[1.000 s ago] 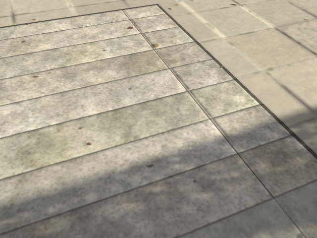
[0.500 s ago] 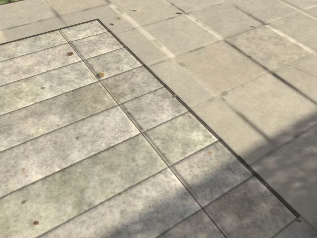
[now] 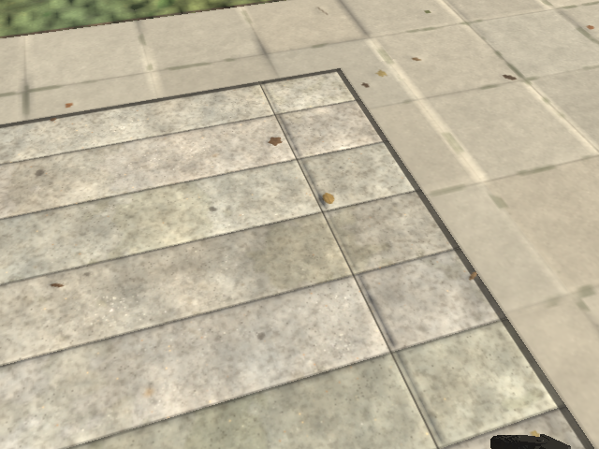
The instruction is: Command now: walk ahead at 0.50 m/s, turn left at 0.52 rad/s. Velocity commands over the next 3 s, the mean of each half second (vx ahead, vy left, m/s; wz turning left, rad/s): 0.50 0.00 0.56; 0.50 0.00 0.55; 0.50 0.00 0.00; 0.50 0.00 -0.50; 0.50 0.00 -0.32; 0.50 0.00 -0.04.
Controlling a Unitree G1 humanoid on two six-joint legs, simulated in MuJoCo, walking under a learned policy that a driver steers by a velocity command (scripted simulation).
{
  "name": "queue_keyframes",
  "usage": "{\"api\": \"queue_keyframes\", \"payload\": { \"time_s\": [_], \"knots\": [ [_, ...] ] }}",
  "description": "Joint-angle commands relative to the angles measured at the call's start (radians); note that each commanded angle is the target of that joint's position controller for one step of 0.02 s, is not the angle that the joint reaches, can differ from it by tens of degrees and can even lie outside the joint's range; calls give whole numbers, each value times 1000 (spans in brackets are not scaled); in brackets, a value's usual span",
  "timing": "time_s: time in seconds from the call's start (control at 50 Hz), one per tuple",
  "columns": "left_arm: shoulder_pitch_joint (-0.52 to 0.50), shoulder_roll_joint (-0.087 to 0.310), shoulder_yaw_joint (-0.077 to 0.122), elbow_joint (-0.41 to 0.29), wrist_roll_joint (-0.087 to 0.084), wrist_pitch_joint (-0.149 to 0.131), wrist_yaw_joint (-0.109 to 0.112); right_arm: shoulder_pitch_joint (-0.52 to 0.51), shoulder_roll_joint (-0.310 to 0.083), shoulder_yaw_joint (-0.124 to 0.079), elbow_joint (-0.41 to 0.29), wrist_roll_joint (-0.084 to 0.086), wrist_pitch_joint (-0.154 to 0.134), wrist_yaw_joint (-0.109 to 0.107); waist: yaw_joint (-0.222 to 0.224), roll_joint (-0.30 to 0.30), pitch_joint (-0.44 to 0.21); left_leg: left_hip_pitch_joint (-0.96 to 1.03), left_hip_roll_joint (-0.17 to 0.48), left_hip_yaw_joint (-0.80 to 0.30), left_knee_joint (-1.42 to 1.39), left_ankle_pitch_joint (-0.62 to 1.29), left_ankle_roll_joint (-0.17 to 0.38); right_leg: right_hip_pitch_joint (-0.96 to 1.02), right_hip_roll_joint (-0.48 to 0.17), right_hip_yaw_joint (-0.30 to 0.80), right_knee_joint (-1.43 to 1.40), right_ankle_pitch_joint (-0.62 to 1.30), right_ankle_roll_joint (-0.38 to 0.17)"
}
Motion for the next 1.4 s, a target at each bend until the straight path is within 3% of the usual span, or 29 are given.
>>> {"api": "queue_keyframes", "payload": {
  "time_s": [0.02, 0.04, 0.08, 0.1, 0.14, 0.22, 0.28, 0.36, 0.42, 0.44, 0.46, 0.48, 0.5, 0.54, 0.56, 0.62, 0.74, 0.86, 0.92, 0.94, 0.96, 0.98, 1.0, 1.02, 1.04, 1.08, 1.18, 1.28, 1.4],
  "knots": [
    [-60, 101, 21, -123, -6, 3, -33, 572, -203, -68, 147, -25, -16, -25, -217, 147, -173, 976, 253, -579, -312, 26, 234, -820, 136, 209, 636, -43, -42],
    [-150, 132, 32, -137, -8, -2, -27, 497, -209, -78, 142, -14, -19, -31, -200, 128, -61, 812, 224, -509, -327, 38, 189, -869, 92, 261, 700, 28, -68],
    [-142, 61, 17, -136, 8, -15, -6, 366, -83, -38, 126, 0, -19, -19, -95, 53, -42, 533, 223, -429, -338, 172, 207, -754, 37, 298, 742, 137, -111],
    [-250, 159, 59, -255, -130, -46, 35, 200, -84, -20, 24, 60, -5, -26, -30, 103, 2, 408, 221, -485, -384, 276, 240, -760, 57, 255, 786, 152, -60],
    [-204, 156, 63, -261, -101, -46, 51, 171, -93, -11, -9, 49, 1, -36, 9, 23, -30, 349, 219, -426, -384, 266, 230, -775, 21, 272, 726, 151, -39],
    [-315, 105, 49, -328, -56, -17, 57, 247, -142, -19, -42, 42, 9, -65, -12, 16, 28, 131, 138, -329, -404, 206, 171, -710, 21, 226, 372, 347, 7],
    [-414, 104, 45, -359, -66, -11, 53, 325, -186, -36, -52, 57, 21, -62, -70, 72, 23, 113, 107, -321, -402, 106, 160, -588, 80, 221, 104, 496, 16],
    [-488, 173, 61, -405, -84, -21, 32, 375, -172, -44, -61, 71, 32, -70, -92, 79, 23, 269, 143, -434, -282, 9, 132, -567, 107, 266, -68, 481, 7],
    [-384, 212, 83, -393, -82, -39, 30, 359, -160, -49, -100, 57, 45, -71, -31, 116, -28, 330, 98, -462, -97, 151, 95, -401, 134, 241, -163, 362, -41],
    [-250, 248, 98, -378, -64, -45, 33, 337, -120, -36, -125, 48, 37, -64, 34, 101, -133, 249, 53, -406, 94, 182, 61, -174, 39, 300, -111, 373, -99],
    [-77, 300, 112, -364, -56, -38, 43, 366, -66, -22, -150, 39, 32, -63, 72, -41, -279, 21, -48, -269, 396, -65, 3, 154, -156, 546, -98, 346, -187],
    [-25, 336, 118, -338, -64, -28, 40, 462, -87, -12, -182, 68, 20, -58, 22, -403, -348, -273, -73, -200, 651, -424, -38, 322, -350, 1008, -213, 140, -344],
    [-70, 239, 99, -372, -72, -19, 48, 440, -165, -27, -159, 74, 20, -56, 45, -241, -262, -372, 5, -222, 789, -356, -61, 253, -334, 1001, -247, -27, -327],
    [-146, 200, 84, -379, -57, 9, 55, 250, -180, -36, -206, 53, 35, -51, 41, -15, -84, -348, 74, -158, 801, -177, -70, -19, -237, 692, -269, 90, -247],
    [-178, 189, 79, -375, -52, 14, 49, 219, -171, -41, -227, 43, 42, -48, 15, -11, -33, -314, 101, -160, 757, -147, -68, -130, -197, 604, -291, 185, -235],
    [-208, 165, 75, -347, -58, 10, 33, 250, -119, -32, -242, 60, 60, -40, -41, -73, 24, -249, 137, -139, 683, -142, -81, -281, -141, 424, -366, 290, -229],
    [-163, 245, 103, -292, -62, 12, 43, 116, -110, -17, -271, 53, 63, -30, -12, -35, 21, -236, 165, -112, 388, 82, -97, -239, -151, 222, -390, 416, -217],
    [-108, 305, 123, -264, -94, 33, 38, -16, -123, -20, -321, 62, 68, -2, 36, -75, 62, -116, 117, -10, 102, 17, -52, -137, -177, 128, -349, 378, -164],
    [-103, 311, 121, -246, -107, 46, 35, 160, -159, -54, -280, 48, 65, 1, -69, -60, -10, 200, 1, 82, -77, -1, 18, -150, -144, 41, -89, 761, -130],
    [-80, 268, 105, -245, -93, 44, 38, 331, -221, -87, -237, 50, 65, -9, -142, -14, -101, 478, 6, 23, -68, 42, 51, -288, -99, -6, 150, 749, -94],
    [-51, 175, 68, -308, -50, 27, 30, 421, -360, -110, -236, 47, 59, -22, -121, 264, -178, 816, 296, -462, -116, 64, 190, -709, 25, -7, 570, 154, -19],
    [-70, 191, 61, -320, -75, -9, 22, 476, -341, -95, -242, 52, 50, -21, -145, 318, -340, 907, 420, -827, -307, -31, 308, -889, 108, 194, 781, -143, -13],
    [-144, 255, 80, -328, -119, -23, 14, 456, -278, -76, -234, 39, 42, -19, -163, 205, -250, 862, 390, -694, -298, -21, 262, -987, 55, 235, 840, -69, -31],
    [-189, 241, 72, -335, -114, -24, 17, 398, -238, -63, -237, 42, 39, -21, -140, 163, -172, 739, 353, -558, -278, 21, 225, -986, 14, 223, 800, 8, -48],
    [-209, 234, 71, -331, -87, -18, 25, 321, -202, -49, -244, 42, 38, -20, -101, 89, -107, 583, 318, -460, -287, 102, 195, -923, -23, 223, 729, 76, -49],
    [-179, 230, 77, -325, -75, 9, 25, 243, -161, -32, -244, 29, 28, -18, -29, 108, -53, 392, 269, -366, -347, 176, 175, -791, -49, 236, 637, 138, -50],
    [-256, 178, 60, -332, -63, 36, 26, 276, -183, -37, -183, 38, 6, -36, -20, 59, 12, 354, 234, -229, -417, 310, 159, -823, -36, 228, 393, 348, -19],
    [-399, 153, 43, -352, -86, 31, -2, 345, -207, -41, -129, 44, 7, -44, -85, 85, 54, 414, 220, -130, -429, 265, 108, -776, 13, 190, 109, 561, -39],
    [-486, 159, 42, -412, -96, 31, -44, 393, -224, -51, -81, 43, 23, -51, -114, 90, 97, 609, 290, -79, -338, 432, 74, -818, 65, 165, 4, 396, -112]
  ]
}}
